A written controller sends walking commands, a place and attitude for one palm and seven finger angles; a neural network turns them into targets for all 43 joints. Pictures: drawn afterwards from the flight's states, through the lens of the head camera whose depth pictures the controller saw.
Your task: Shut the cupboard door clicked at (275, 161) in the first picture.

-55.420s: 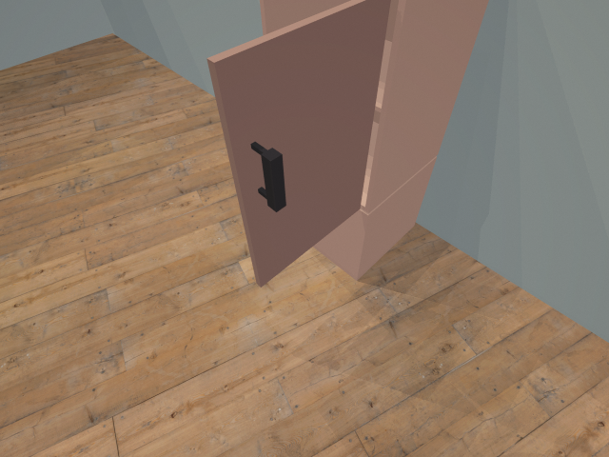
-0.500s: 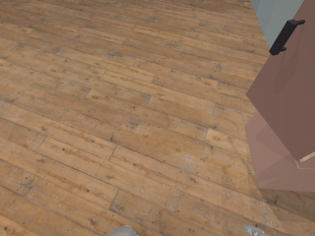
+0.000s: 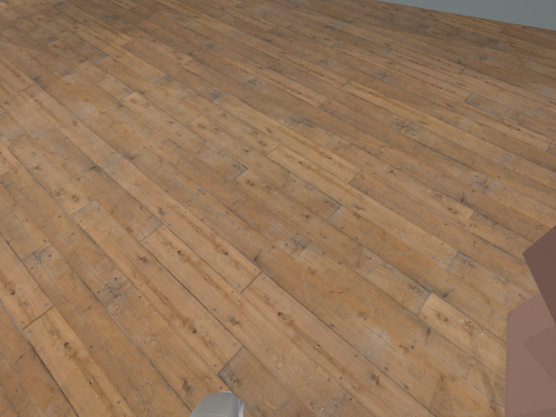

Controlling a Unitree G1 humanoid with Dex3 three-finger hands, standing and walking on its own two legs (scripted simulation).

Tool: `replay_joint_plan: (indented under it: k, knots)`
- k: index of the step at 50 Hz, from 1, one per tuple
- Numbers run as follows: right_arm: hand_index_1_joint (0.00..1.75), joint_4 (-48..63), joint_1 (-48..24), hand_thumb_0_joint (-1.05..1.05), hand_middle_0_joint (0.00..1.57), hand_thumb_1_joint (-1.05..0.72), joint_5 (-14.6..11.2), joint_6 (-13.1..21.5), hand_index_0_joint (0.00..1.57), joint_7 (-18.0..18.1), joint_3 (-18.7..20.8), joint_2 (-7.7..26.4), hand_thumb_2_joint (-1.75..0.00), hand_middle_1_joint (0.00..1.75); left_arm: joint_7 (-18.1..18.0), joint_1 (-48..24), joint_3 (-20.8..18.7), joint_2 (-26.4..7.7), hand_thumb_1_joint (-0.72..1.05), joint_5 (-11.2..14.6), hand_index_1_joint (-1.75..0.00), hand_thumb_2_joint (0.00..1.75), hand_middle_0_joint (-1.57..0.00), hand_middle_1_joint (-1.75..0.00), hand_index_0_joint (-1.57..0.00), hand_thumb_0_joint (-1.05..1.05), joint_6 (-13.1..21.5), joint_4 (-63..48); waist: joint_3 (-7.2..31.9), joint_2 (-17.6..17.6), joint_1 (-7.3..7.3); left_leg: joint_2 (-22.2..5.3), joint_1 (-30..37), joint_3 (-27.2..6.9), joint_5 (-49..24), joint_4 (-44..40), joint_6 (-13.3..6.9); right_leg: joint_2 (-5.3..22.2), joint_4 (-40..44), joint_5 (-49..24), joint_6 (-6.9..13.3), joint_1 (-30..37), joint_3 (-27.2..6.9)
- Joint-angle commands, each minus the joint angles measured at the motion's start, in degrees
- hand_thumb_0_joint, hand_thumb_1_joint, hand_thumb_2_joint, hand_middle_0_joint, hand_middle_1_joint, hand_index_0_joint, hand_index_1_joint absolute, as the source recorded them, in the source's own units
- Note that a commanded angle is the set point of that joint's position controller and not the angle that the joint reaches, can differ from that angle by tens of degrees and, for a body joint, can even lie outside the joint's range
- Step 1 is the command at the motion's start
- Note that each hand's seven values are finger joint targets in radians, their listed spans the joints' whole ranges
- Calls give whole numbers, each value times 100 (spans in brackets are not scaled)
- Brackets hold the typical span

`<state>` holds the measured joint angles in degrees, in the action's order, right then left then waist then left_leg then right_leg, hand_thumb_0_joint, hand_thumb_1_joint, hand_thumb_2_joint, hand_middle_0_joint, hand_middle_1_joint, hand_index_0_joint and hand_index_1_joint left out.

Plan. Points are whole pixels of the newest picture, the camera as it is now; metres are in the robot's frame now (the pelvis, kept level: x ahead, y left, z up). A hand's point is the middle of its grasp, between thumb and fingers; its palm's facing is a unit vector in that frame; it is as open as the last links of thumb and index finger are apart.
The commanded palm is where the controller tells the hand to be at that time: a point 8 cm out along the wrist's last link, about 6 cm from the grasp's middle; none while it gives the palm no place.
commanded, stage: walk to a spot facing it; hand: left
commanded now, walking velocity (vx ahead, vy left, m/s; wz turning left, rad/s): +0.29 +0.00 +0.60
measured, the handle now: out of the picture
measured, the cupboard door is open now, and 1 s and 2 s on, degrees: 23 23 23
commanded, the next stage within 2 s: turn to face it in 0.96 s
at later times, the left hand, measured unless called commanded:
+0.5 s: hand (136, 351) +0.24 +0.26 -0.15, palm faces +0.22 -0.95 -0.24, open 7.4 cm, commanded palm none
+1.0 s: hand (144, 378) +0.20 +0.26 -0.20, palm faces +0.58 -0.78 -0.22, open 7.3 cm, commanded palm none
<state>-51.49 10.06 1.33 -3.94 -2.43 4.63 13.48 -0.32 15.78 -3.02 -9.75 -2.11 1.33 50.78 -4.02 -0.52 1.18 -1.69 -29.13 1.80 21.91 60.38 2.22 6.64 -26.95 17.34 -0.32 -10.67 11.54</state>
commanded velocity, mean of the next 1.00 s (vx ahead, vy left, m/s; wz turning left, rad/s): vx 0.18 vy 0.00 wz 0.58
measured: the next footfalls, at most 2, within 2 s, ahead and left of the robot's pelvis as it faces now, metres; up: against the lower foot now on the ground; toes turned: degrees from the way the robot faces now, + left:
left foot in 0.16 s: +0.10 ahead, +0.14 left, +0.00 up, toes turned +13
right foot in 0.56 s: +0.35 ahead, -0.06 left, +0.00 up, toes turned +12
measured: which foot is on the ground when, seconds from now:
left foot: up 0.00-0.14, down 0.16-0.56, up 0.58-0.96, down 0.98-1.00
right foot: down 0.00-0.16, up 0.18-0.54, down 0.56-0.98, up 1.00-1.00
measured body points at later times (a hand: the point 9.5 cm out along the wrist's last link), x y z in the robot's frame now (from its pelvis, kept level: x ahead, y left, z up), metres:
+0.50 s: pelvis +0.15 +0.03 +0.00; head +0.20 +0.04 +0.44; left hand +0.22 +0.31 -0.13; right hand +0.21 -0.20 -0.16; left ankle +0.06 +0.13 -0.74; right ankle +0.29 -0.08 -0.71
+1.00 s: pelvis +0.31 +0.08 -0.03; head +0.34 +0.13 +0.42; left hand +0.17 +0.30 -0.18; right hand +0.58 -0.05 -0.14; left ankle +0.32 +0.19 -0.75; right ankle +0.31 -0.07 -0.73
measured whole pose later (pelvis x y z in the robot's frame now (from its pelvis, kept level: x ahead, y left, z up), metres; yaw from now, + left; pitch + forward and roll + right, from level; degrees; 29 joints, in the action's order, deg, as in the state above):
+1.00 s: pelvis +0.31 +0.08 -0.03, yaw +34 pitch +1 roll -1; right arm -48.0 4.7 1.4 -0.5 -2.5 3.0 14.1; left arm -0.3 18.3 -4.0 -13.3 -1.3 0.0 53.1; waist -6.5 -1.5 -0.6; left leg -1.1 -25.5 5.8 9.1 37.6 -3.1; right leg 10.5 -45.4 29.1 -3.7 -12.8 17.2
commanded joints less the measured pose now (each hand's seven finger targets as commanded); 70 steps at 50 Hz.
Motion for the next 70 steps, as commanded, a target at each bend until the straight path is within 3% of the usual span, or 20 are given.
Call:
replay_joint_plan:
  k: [1,6,7,8,9,13,23,26,27,28,30,34,45,47,48,49,50,55,66,70]
  knots:
    - [30,673,-854,0,20,-90,-10,318,20,-55,-92,42,-90,30,-71,717,-389,-1237,90,-10,-30,90,-20,-30,-20,0,155,-25,364,-935,-493,-94,-519,343,219,-1459,-122,1518,833,-1805,630,1390,-722]
    - [30,458,67,0,20,-90,34,466,20,-11,-66,333,-90,30,14,514,-421,-1396,90,71,-30,90,-20,-30,-20,0,142,30,654,-651,46,335,1903,888,-425,-3261,-402,1341,-702,-2492,247,432,101]
    - [30,253,827,0,20,-90,58,492,20,49,87,872,-90,30,70,459,-388,-1210,90,101,-30,90,-20,-30,-20,0,122,-97,1118,378,445,-353,3442,-176,-440,-3584,-741,973,-2155,-1557,-65,-834,414]
    - [30,112,1598,0,20,-90,103,502,20,121,284,1628,-90,30,154,-34,-267,-842,90,119,-30,90,-20,-30,-20,0,111,-541,1184,2025,851,-2084,4392,-2915,-1156,-4092,-1611,53,-3887,1814,-397,-2981,270]
    - [30,-90,2082,0,20,-90,46,472,20,191,265,1710,-90,30,100,-962,-220,-997,90,37,-30,90,-20,-30,-20,0,74,-933,860,1028,1049,-2434,4051,-3297,-1175,-4265,-1913,108,-4441,1858,-275,-3525,-632]
    - [30,221,693,0,20,-90,38,622,20,318,19,923,-90,30,160,-558,-299,-843,90,29,-30,90,-20,-30,-20,0,-6,-498,173,880,193,-1378,2329,-1835,-749,-4562,-1318,285,-3980,313,-312,-2906,-1112]
    - [30,-32,706,0,20,-90,28,685,20,267,68,929,-90,30,251,-978,-237,-776,90,69,-30,90,-20,-30,-20,0,0,-710,90,672,17,-962,1896,-1270,-1273,-4478,-1284,-222,-1226,-706,-409,-1628,-779]
    - [30,-43,500,0,20,-90,0,648,20,263,72,864,-90,30,218,-94,-318,-946,90,59,-30,90,-20,-30,-20,0,92,-476,288,429,-448,-631,978,-1164,-1184,-3488,-1005,-470,-416,-868,-281,351,-709]
    - [30,10,489,0,20,-90,-65,678,20,227,43,652,-90,30,164,755,-427,-1338,90,14,-30,90,-20,-30,-20,0,176,-268,701,-401,-834,-171,137,-793,-785,-2113,-772,203,142,-214,-67,1737,-1456]
    - [30,148,766,0,20,-90,-121,713,20,216,-35,188,-90,30,89,1470,-576,-1987,90,-41,-30,90,-20,-30,-20,0,202,-138,1488,-2309,-1027,723,-725,-141,1284,33,-468,2021,1059,584,472,2636,-3692]
    - [30,145,695,0,20,-90,-7,604,20,197,50,364,-90,30,-19,559,-465,-1621,90,16,-30,90,-20,-30,-20,0,124,-346,778,-1755,-554,86,-1160,-638,775,1729,-491,2228,1684,2360,749,1169,-4099]
    - [30,-105,561,0,20,-90,-3,386,20,87,-17,97,-90,30,-71,-157,-221,-756,90,38,-30,90,-20,-30,-20,0,213,-356,385,-962,-36,-307,-519,-335,-361,1183,-195,1414,1280,-1135,496,-5,-1171]
    - [30,488,-289,0,20,-90,-15,332,20,-21,-146,121,-90,30,-84,221,-311,-1255,90,45,-30,90,-20,-30,-20,0,117,-142,531,-908,-141,29,366,595,-473,-2083,-240,1598,-24,-4110,456,850,112]
    - [30,375,448,0,20,-90,22,350,20,1,-33,550,-90,30,-72,84,-354,-1410,90,85,-30,90,-20,-30,-20,0,52,-246,961,-420,317,162,1999,533,-1536,-2973,-342,1415,-1371,-3315,152,137,395]
    - [30,338,906,0,20,-90,84,388,20,50,124,1209,-90,30,-39,204,-300,-1153,90,132,-30,90,-20,-30,-20,0,-6,-397,1382,1060,515,-1033,3212,-1082,-3256,-3179,-933,728,-2811,-799,-262,-1213,534]
    - [30,305,1357,0,20,-90,41,380,20,122,221,1778,-90,30,-44,-100,-162,-909,90,137,-30,90,-20,-30,-20,0,-48,-699,1567,1948,715,-2324,3546,-2828,-5232,-3548,-1732,-25,-4242,2590,-452,-2335,-69]
    - [30,269,1368,0,20,-90,-3,362,20,190,184,1792,-90,30,-121,-286,-190,-1059,90,113,-30,90,-20,-30,-20,0,-107,-845,1600,831,655,-2396,3371,-2728,-4698,-3494,-1842,-13,-4456,2336,-347,-2446,-820]
    - [30,621,-68,0,20,-90,14,439,20,370,-87,899,-90,30,-35,135,-210,-845,90,54,-30,90,-20,-30,-20,0,-268,-266,1033,698,-64,-1328,1923,-1428,-2618,-4060,-1203,21,-4173,554,-409,-2067,-1125]
    - [30,-39,-79,0,20,-90,-43,322,20,414,-86,666,-90,30,21,376,-80,-595,90,61,-30,90,-20,-30,-20,0,-322,202,261,621,-293,-1185,1152,-373,-983,-3824,-857,-533,-429,-558,-185,-168,-899]
    - [30,146,10,0,20,-90,-65,230,20,348,-106,123,-90,30,-12,258,-243,-1370,90,19,-30,90,-20,-30,-20,0,-186,76,258,-1296,-189,171,675,440,685,-1732,-94,1137,1079,-1560,947,-412,-3509]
